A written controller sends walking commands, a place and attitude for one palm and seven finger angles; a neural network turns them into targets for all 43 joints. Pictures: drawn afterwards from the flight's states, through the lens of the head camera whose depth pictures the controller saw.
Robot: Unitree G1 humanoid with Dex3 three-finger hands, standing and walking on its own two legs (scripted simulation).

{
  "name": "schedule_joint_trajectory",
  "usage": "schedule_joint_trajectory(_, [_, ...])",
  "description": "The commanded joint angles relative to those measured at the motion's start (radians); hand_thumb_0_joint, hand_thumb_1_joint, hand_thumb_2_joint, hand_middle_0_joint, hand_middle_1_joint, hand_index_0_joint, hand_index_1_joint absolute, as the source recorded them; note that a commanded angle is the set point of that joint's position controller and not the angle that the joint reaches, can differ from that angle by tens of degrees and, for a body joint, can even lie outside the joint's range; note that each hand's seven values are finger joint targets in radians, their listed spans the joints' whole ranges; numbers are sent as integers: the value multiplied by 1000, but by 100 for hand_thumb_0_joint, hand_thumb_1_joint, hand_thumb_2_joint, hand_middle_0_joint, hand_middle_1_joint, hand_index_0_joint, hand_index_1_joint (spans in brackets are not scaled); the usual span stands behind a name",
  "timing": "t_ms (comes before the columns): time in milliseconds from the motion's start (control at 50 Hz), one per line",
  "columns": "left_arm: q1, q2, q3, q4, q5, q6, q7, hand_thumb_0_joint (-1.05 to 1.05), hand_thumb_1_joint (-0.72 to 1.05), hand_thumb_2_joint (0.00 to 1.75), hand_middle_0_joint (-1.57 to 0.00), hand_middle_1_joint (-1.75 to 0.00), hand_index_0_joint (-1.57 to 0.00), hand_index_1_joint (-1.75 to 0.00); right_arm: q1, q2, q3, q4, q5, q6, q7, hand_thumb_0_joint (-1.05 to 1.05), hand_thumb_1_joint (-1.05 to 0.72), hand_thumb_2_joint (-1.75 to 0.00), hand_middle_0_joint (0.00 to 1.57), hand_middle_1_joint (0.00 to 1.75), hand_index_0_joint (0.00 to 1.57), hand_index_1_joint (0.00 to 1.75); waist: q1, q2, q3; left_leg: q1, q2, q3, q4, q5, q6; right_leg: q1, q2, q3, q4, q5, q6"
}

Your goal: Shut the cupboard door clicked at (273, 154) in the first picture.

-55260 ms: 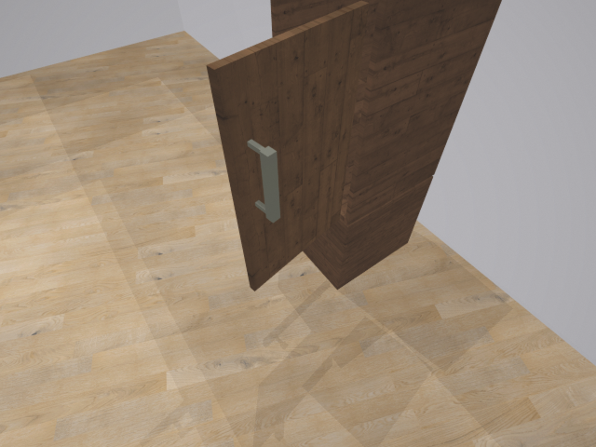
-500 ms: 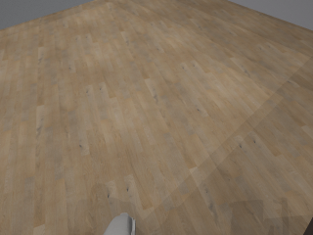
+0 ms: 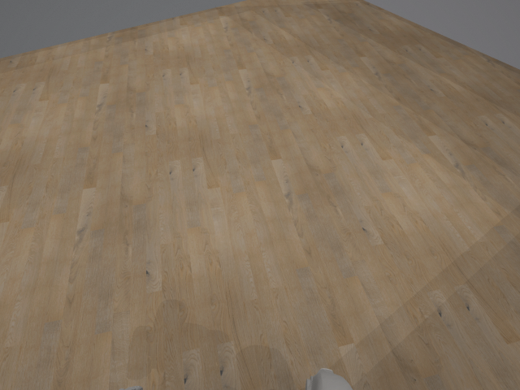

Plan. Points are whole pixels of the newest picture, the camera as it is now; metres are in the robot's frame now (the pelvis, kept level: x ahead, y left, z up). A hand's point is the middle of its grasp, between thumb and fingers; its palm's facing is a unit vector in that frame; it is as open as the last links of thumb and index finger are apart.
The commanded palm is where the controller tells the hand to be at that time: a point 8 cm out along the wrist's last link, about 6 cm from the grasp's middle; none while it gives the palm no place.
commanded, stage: walk to a spot facing it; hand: left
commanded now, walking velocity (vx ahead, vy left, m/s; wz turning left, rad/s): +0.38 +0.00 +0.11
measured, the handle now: out of the picture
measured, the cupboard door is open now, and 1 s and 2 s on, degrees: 29 29 29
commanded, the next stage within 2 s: turn to face it in 0.36 s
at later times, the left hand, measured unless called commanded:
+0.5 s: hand (177, 374) +0.18 +0.16 -0.18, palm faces +0.21 -0.96 -0.19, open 7.2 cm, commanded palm none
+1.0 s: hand (174, 260) +0.40 +0.21 -0.18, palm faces +0.01 -0.98 -0.22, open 7.4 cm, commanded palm none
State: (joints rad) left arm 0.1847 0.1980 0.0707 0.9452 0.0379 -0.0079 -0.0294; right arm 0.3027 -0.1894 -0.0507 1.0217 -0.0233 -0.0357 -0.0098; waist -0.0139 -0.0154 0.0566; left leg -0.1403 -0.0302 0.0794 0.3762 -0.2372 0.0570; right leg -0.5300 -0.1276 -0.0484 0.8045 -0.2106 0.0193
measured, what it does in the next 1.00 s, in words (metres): walks ahead: right foot, then left foot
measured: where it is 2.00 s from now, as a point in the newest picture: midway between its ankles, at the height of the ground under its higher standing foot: (256, 335)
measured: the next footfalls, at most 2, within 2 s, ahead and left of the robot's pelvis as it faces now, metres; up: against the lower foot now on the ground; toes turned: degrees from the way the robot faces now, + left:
right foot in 0.12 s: +0.18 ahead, -0.14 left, +0.00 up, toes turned -5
left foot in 0.56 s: +0.38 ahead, +0.12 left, +0.00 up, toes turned +16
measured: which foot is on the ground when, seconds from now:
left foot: down 0.00-0.12, up 0.14-0.54, down 0.56-1.00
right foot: up 0.00-0.10, down 0.12-0.56, up 0.58-0.98, down 1.00-1.00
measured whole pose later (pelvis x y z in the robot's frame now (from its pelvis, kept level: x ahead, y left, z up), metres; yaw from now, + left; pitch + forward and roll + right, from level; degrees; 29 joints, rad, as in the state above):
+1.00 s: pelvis +0.33 +0.02 -0.02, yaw -3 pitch +0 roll -1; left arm 0.24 0.19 0.08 0.91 0.04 0.05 -0.02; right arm 0.16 -0.19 -0.05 0.95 -0.02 0.03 -0.01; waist 0.01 0.02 0.05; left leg -0.29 0.13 0.29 0.62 -0.32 0.03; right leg -0.32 -0.04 -0.08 0.61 -0.24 0.01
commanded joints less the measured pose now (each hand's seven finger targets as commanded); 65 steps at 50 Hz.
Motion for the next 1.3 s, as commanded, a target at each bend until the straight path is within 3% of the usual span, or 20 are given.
schedule_joint_trajectory(0, [-40,53,9,-68,-8,-21,-3,0,90,90,-20,-30,-20,-30,45,-132,-27,-32,-5,-26,-2,0,-90,-90,20,30,20,30,1,94,32,-61,260,-200,-201,-86,141,101,32,-20,-138,43,-1])
schedule_joint_trajectory(80, [163,123,27,-1,-2,-48,5,0,90,90,-20,-30,-20,-30,56,-107,-18,-7,6,-26,0,0,-90,-90,20,30,20,30,100,-21,-52,-177,154,-117,147,50,66,527,43,26,-350,-6,-49])
schedule_joint_trajectory(120, [380,268,57,56,-4,-54,25,0,90,90,-20,-30,-20,-30,54,-60,-7,-59,12,-32,11,0,-90,-90,20,30,20,30,152,-263,-145,-518,-17,-32,720,-372,5,764,-357,569,-588,-155,-216])
schedule_joint_trajectory(180, [169,115,21,17,-10,-66,38,0,90,90,-20,-30,-20,-30,5,-52,-23,-28,0,-25,14,0,-90,-90,20,30,20,30,54,-51,-37,-545,107,-142,874,-85,-6,522,-266,288,-595,-45,-175])
schedule_joint_trajectory(220, [140,68,8,18,-8,-80,40,0,90,90,-20,-30,-20,-30,45,-11,-16,-9,-3,-7,24,0,-90,-90,20,30,20,30,10,-95,-21,-475,117,-108,801,-28,-26,443,-197,72,-580,224,-135])
schedule_joint_trajectory(380, [189,110,12,36,-13,-83,48,0,90,90,-20,-30,-20,-30,-150,-5,0,-111,0,18,58,0,-90,-90,20,30,20,30,22,-114,18,-485,102,13,428,58,-38,524,-175,-145,-544,553,-118])
schedule_joint_trajectory(460, [179,143,13,34,-12,-72,54,0,90,90,-20,-30,-20,-30,-131,-33,-1,-118,-2,13,50,0,-90,-90,20,30,20,30,-7,-112,-17,-303,49,37,302,45,-1,526,-198,-139,-399,716,-111])
schedule_joint_trajectory(500, [180,130,2,40,-22,-60,60,0,90,90,-20,-30,-20,-30,65,-89,-8,-55,-11,6,33,0,-90,-90,20,30,20,30,-94,-48,-127,39,43,16,154,244,13,402,-134,-166,-140,586,-69])
schedule_joint_trajectory(540, [272,47,-26,24,-35,-41,63,0,90,90,-20,-30,-20,-30,214,-261,-36,-27,-10,7,5,0,-90,-90,20,30,20,30,-102,292,-329,341,467,-457,66,722,204,86,103,-101,353,-479,-15])
schedule_joint_trajectory(560, [224,49,-31,7,-32,-33,69,0,90,90,-20,-30,-20,-30,164,-272,-30,-48,0,13,-8,0,-90,-90,20,30,20,30,-89,138,-260,230,490,-439,51,675,222,55,95,8,426,-460,-36])
schedule_joint_trajectory(600, [195,41,-24,38,-26,-12,66,0,90,90,-20,-30,-20,-30,-16,-200,-12,-93,0,5,-20,0,-90,-90,20,30,20,30,-40,237,-200,84,456,-336,-38,372,164,7,47,76,460,-353,-28])
schedule_joint_trajectory(660, [206,25,-8,55,-17,24,39,0,90,90,-20,-30,-20,-30,-135,-147,9,-122,-5,8,-23,0,-90,-90,20,30,20,30,24,122,-98,-138,381,-147,-92,203,106,115,39,45,315,-253,-10])
schedule_joint_trajectory(760, [167,20,18,5,-12,59,22,0,90,90,-20,-30,-20,-30,-175,-162,-11,-136,-6,34,-21,0,-90,-90,20,30,20,30,35,135,-35,-222,389,-74,-153,-58,94,122,50,-1,170,-167,6])
schedule_joint_trajectory(940, [130,57,34,-77,-6,37,11,0,90,90,-20,-30,-20,-30,-134,-174,-47,-135,-1,48,-12,0,-90,-90,20,30,20,30,42,98,-101,-113,361,52,114,83,22,285,101,-42,-269,25,-8])
schedule_joint_trajectory(980, [159,203,54,-74,6,16,25,0,90,90,-20,-30,-20,-30,-136,-85,-33,-174,11,46,-4,0,-90,-90,20,30,20,30,61,-252,-109,-349,146,174,424,-254,-97,445,-189,372,-444,418,-148])
schedule_joint_trajectory(1000, [210,251,56,-69,-6,17,31,0,90,90,-20,-30,-20,-30,-177,-84,-23,-203,10,55,-8,0,-90,-90,20,30,20,30,103,-210,-101,-414,87,63,613,-414,-111,443,-279,471,-466,542,-259])
schedule_joint_trajectory(1060, [104,209,58,-81,-10,21,53,0,90,90,-20,-30,-20,-30,-183,-120,-24,-200,11,53,-18,0,-90,-90,20,30,20,30,55,-189,-143,-519,120,-78,760,-287,-126,536,-183,384,-407,551,-256])
schedule_joint_trajectory(1220, [-45,221,51,-120,-16,47,35,0,90,90,-20,-30,-20,-30,-16,-121,-10,-164,16,44,-18,0,-90,-90,20,30,20,30,-27,-105,-116,-68,58,-26,109,3,-128,240,-34,307,-326,230,-127])
schedule_joint_trajectory(1260, [-32,122,28,-162,-33,58,18,0,90,90,-20,-30,-20,-30,41,-286,-34,-167,-6,25,-25,0,-90,-90,20,30,20,30,-36,325,-128,91,392,-382,-104,127,-2,-13,179,121,-28,-244,-8])
schedule_joint_trajectory(1280, [-34,143,28,-173,-25,56,13,0,90,90,-20,-30,-20,-30,41,-311,-35,-182,-7,30,-26,0,-90,-90,20,30,20,30,-39,309,-124,16,516,-448,-117,134,90,-7,158,88,167,-420,3])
